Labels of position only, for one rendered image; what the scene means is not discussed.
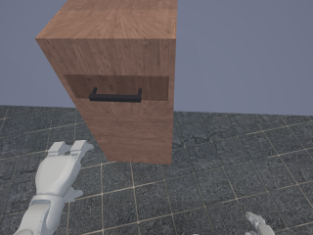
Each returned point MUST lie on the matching robot left forearm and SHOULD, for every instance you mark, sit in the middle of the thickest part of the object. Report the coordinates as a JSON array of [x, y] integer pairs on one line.
[[43, 215]]

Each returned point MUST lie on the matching right robot hand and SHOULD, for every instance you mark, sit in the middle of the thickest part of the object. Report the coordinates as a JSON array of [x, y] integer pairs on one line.
[[259, 224]]

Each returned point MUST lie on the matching drawer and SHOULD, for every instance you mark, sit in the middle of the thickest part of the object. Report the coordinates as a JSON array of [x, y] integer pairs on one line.
[[154, 87]]

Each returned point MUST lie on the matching left robot hand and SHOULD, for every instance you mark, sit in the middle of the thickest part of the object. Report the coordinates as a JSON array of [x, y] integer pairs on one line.
[[57, 172]]

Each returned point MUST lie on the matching cabinet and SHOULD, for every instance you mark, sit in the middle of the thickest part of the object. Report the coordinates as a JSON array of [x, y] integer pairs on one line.
[[118, 37]]

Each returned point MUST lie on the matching handle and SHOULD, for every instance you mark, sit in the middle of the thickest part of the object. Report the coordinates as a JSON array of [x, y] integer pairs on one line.
[[115, 97]]

